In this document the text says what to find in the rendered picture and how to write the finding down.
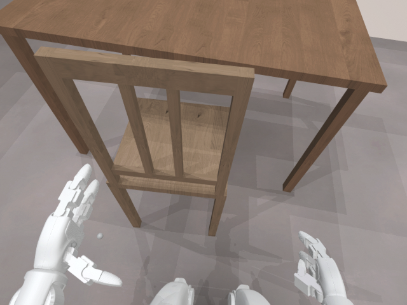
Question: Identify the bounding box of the robot left hand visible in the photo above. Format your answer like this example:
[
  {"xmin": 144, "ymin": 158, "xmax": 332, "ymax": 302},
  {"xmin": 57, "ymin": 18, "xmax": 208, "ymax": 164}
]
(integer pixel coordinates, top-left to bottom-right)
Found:
[{"xmin": 34, "ymin": 164, "xmax": 122, "ymax": 287}]

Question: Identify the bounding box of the left robot thigh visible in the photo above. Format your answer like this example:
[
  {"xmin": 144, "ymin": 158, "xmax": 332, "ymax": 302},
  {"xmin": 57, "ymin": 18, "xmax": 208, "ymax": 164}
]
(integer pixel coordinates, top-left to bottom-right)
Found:
[{"xmin": 150, "ymin": 281, "xmax": 194, "ymax": 305}]

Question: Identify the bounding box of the robot left shin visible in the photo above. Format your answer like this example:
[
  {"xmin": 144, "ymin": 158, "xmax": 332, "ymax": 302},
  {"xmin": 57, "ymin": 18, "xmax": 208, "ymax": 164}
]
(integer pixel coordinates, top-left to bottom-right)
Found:
[{"xmin": 174, "ymin": 278, "xmax": 187, "ymax": 284}]

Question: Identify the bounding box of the robot right hand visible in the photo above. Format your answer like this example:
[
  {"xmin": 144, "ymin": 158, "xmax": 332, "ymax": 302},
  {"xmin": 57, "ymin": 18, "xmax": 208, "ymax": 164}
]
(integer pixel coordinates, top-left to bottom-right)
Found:
[{"xmin": 294, "ymin": 231, "xmax": 347, "ymax": 304}]

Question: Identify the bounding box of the chair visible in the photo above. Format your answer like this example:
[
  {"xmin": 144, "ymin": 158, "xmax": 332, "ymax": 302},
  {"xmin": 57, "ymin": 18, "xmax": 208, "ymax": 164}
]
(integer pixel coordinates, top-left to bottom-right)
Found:
[{"xmin": 34, "ymin": 46, "xmax": 254, "ymax": 236}]

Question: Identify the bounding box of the table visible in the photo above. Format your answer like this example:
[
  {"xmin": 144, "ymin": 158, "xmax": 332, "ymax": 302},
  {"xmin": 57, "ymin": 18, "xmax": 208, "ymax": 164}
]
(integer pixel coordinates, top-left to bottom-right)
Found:
[{"xmin": 0, "ymin": 0, "xmax": 387, "ymax": 193}]

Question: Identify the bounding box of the robot left forearm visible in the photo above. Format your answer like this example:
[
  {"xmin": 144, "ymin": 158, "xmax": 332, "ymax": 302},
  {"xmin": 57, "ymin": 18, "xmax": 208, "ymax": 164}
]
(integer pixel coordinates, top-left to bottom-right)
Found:
[{"xmin": 9, "ymin": 269, "xmax": 68, "ymax": 305}]

